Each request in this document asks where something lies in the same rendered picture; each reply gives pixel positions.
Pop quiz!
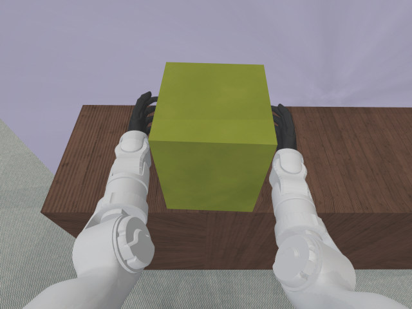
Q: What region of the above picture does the robot left hand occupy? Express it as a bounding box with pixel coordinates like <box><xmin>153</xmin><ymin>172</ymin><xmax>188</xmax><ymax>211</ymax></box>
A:
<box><xmin>127</xmin><ymin>91</ymin><xmax>158</xmax><ymax>135</ymax></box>

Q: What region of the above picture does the carton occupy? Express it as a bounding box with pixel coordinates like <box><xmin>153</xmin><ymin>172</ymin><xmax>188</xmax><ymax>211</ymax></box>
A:
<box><xmin>148</xmin><ymin>62</ymin><xmax>277</xmax><ymax>212</ymax></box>

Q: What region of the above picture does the robot right upper arm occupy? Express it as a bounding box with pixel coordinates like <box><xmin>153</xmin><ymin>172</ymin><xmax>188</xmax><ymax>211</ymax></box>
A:
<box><xmin>272</xmin><ymin>234</ymin><xmax>409</xmax><ymax>309</ymax></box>

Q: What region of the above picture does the robot right forearm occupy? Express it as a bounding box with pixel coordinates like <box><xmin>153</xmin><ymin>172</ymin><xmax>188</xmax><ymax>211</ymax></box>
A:
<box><xmin>269</xmin><ymin>148</ymin><xmax>342</xmax><ymax>254</ymax></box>

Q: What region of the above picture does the robot left upper arm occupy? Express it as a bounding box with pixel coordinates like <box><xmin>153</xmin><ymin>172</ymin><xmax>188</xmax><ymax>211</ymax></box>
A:
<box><xmin>22</xmin><ymin>215</ymin><xmax>155</xmax><ymax>309</ymax></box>

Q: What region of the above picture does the robot left forearm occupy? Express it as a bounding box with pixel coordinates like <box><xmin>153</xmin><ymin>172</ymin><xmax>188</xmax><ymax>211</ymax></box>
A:
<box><xmin>72</xmin><ymin>131</ymin><xmax>151</xmax><ymax>268</ymax></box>

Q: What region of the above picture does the robot right hand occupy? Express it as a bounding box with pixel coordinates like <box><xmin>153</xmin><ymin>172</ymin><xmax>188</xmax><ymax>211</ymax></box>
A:
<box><xmin>271</xmin><ymin>104</ymin><xmax>297</xmax><ymax>151</ymax></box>

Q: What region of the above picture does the pedestal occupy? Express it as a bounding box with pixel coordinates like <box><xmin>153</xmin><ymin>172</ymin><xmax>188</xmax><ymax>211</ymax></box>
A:
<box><xmin>41</xmin><ymin>105</ymin><xmax>412</xmax><ymax>270</ymax></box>

